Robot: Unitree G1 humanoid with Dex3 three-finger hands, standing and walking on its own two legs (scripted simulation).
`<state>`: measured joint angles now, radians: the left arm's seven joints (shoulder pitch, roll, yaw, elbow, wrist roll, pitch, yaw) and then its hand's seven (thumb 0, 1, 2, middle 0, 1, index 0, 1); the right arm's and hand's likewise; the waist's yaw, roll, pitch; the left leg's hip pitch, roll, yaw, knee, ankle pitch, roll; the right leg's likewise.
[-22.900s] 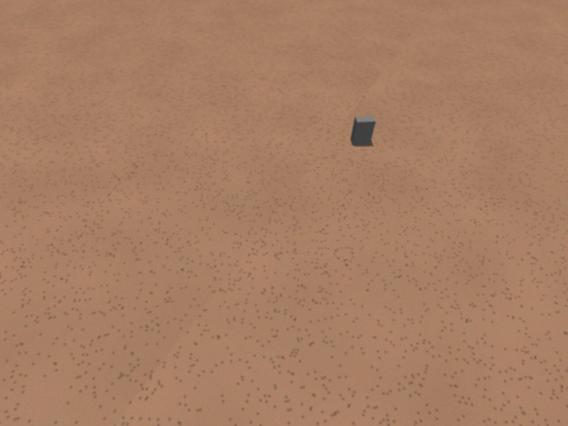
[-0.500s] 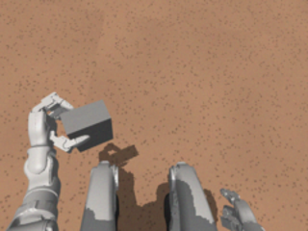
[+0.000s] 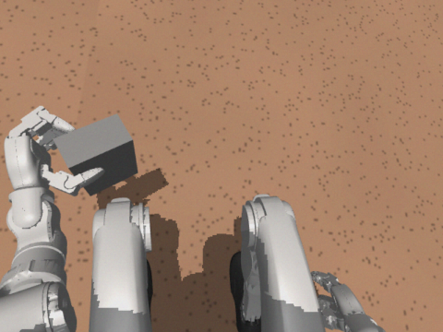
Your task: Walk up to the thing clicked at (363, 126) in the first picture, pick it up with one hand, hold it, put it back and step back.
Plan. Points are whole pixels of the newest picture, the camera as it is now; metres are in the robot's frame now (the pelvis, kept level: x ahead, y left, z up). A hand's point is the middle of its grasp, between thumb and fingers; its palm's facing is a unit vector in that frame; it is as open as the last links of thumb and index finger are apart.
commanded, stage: crouch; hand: left
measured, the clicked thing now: (102, 158) +0.41 +0.19 -0.10
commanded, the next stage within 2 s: lower in 0.70 s
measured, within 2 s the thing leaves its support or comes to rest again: neither
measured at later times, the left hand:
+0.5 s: hand (78, 158) +0.42 +0.24 -0.13, palm faces +0.19 -0.98 -0.03, open 9.6 cm
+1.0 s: hand (83, 165) +0.41 +0.25 -0.17, palm faces +0.19 -0.98 -0.02, open 9.6 cm
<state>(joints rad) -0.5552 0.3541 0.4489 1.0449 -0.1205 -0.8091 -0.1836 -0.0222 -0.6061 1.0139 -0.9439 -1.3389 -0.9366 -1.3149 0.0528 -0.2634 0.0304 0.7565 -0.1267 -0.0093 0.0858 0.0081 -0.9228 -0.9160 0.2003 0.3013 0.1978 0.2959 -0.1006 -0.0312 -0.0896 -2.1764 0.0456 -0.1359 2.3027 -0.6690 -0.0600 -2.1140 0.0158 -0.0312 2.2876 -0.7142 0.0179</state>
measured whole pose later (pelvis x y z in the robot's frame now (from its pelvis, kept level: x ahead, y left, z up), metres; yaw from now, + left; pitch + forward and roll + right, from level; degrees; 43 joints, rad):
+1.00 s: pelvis +0.00 +0.01 -0.06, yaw -6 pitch +22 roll -9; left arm -0.51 0.50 0.48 1.08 -0.15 -0.88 -0.16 -0.02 -0.61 1.00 -0.96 -1.34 -0.95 -1.32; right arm -0.07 -0.31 0.20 0.69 -0.21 0.03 0.13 0.01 -0.92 -0.91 0.20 0.30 0.20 0.30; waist -0.15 -0.11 0.10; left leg -2.27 0.03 -0.27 2.56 -0.69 -0.07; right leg -2.17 0.06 -0.11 2.45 -0.70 0.05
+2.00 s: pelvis -0.01 +0.03 -0.08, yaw -11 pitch +13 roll -16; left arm -0.53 0.70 0.51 1.30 -0.13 -1.10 -0.02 -0.03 -0.59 0.96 -0.97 -1.30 -0.96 -1.28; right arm -0.17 -0.35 0.42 0.60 -0.33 0.00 0.16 0.00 -0.90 -0.90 0.21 0.30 0.20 0.30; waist -0.20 -0.24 0.26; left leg -2.23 0.02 -0.39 2.66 -0.70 -0.05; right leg -2.07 0.10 -0.20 2.45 -0.66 0.07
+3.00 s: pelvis -0.01 +0.03 -0.07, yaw -11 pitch +15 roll -17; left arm -0.49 0.71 0.52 1.05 -0.12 -1.00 -0.05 -0.02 -0.52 0.07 -0.07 -0.03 -0.07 -0.03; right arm -0.10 -0.32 0.38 0.61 -0.31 0.04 0.16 0.00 -0.89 -0.90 0.21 0.30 0.20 0.30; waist -0.16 -0.22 0.21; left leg -2.23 0.02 -0.38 2.64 -0.71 -0.04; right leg -2.06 0.09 -0.20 2.42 -0.67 0.06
